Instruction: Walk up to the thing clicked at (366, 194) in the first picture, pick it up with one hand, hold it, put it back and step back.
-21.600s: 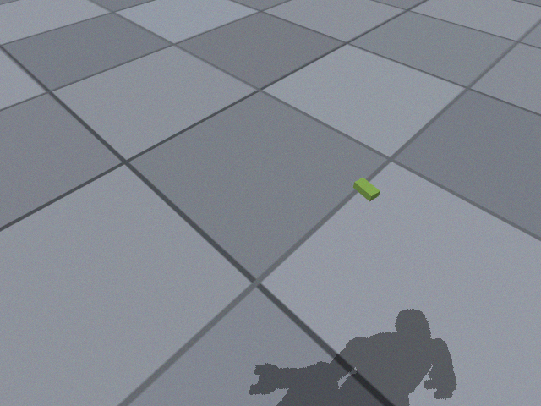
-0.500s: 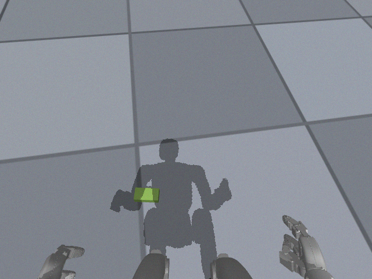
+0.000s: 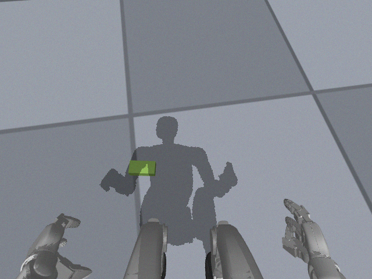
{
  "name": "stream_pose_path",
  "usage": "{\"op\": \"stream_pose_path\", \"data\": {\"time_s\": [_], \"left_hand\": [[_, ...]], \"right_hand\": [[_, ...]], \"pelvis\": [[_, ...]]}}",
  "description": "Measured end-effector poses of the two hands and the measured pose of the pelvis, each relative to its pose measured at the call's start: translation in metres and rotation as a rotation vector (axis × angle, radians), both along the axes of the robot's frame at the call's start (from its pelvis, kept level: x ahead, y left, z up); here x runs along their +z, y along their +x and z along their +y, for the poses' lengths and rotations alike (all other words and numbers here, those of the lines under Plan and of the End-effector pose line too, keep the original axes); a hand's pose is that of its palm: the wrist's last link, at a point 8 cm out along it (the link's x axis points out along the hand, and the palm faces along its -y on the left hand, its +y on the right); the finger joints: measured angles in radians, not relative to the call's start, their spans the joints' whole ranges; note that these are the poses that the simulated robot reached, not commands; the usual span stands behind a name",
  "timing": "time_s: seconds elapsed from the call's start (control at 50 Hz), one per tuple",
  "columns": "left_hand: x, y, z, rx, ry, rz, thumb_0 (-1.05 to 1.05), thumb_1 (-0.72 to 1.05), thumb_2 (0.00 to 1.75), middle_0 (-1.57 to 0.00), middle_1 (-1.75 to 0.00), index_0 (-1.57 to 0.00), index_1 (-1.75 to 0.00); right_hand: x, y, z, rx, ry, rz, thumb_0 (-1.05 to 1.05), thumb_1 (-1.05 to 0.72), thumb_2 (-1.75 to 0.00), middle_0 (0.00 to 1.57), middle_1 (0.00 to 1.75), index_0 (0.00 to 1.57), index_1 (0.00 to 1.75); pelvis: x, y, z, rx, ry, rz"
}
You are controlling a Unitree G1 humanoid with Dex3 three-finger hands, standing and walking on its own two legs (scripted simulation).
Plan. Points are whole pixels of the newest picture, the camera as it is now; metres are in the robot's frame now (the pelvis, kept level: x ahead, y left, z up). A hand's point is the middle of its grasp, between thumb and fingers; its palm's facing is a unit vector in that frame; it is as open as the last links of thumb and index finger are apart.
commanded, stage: rise first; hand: left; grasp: from above
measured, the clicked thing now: (142, 168) +0.52 +0.20 -0.59
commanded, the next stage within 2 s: none
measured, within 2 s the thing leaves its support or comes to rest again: neither
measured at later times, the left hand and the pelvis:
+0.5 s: hand (103, 200) +0.32 +0.28 -0.34, palm faces -0.51 -0.24 -0.83, open 12.8 cm; pelvis -0.06 -0.01 -0.20, yaw -3 degrees
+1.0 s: hand (114, 183) +0.40 +0.28 -0.42, palm faces -0.50 +0.00 -0.87, open 12.5 cm; pelvis -0.06 +0.01 -0.25, yaw -7 degrees
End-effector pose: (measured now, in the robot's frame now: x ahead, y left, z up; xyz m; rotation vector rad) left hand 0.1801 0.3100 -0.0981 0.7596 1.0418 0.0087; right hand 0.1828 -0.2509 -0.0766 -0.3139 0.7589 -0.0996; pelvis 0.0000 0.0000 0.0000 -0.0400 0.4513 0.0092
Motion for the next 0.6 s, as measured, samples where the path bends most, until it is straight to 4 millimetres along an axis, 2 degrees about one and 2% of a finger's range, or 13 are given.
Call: {"op": "stream_pose_path", "data": {"time_s": [0.1, 0.18, 0.28, 0.36, 0.48, 0.6], "left_hand": [[-0.042, 0.042, -0.005, -0.18, 0.062, -0.083, -0.01, -0.46, 0.86, -0.27, -0.88, -0.25, -0.89], [-0.074, 0.075, -0.009, -0.292, 0.135, -0.138, -0.01, -0.44, 0.86, -0.29, -0.87, -0.27, -0.88], [-0.114, 0.104, -0.01, -0.38, 0.211, -0.162, -0.01, -0.41, 0.85, -0.31, -0.86, -0.29, -0.87], [-0.144, 0.12, -0.011, -0.474, 0.255, -0.157, 0.0, -0.38, 0.84, -0.33, -0.84, -0.31, -0.86], [-0.178, 0.149, -0.017, -0.62, 0.302, -0.206, 0.0, -0.35, 0.83, -0.34, -0.82, -0.33, -0.83], [-0.204, 0.18, -0.021, -0.713, 0.356, -0.265, 0.0, -0.3, 0.83, -0.32, -0.8, -0.31, -0.8]], "right_hand": [[-0.054, -0.01, -0.014, -0.001, -0.014, 0.043, 0.01, -0.95, -0.91, 0.21, 0.3, 0.2, 0.3], [-0.103, -0.026, -0.022, -0.012, -0.009, 0.105, 0.01, -0.96, -0.91, 0.21, 0.3, 0.2, 0.3], [-0.161, -0.058, -0.027, -0.028, 0.009, 0.213, 0.01, -0.95, -0.91, 0.21, 0.3, 0.2, 0.3], [-0.199, -0.091, -0.028, -0.041, 0.017, 0.309, 0.01, -0.95, -0.91, 0.2, 0.3, 0.2, 0.3], [-0.236, -0.14, -0.029, -0.076, 0.002, 0.429, 0.01, -0.94, -0.91, 0.21, 0.3, 0.2, 0.3], [-0.252, -0.178, -0.03, -0.128, -0.033, 0.52, 0.01, -0.9, -0.9, 0.21, 0.3, 0.2, 0.3]], "pelvis": [[-0.045, -0.013, -0.002, -0.009, 0.003, 0.064], [-0.082, -0.023, -0.005, -0.019, 0.004, 0.105], [-0.123, -0.039, -0.007, -0.029, 0.002, 0.136], [-0.153, -0.05, -0.009, -0.034, -0.002, 0.146], [-0.192, -0.063, -0.008, -0.044, -0.017, 0.139], [-0.219, -0.068, -0.002, -0.052, -0.042, 0.134]]}}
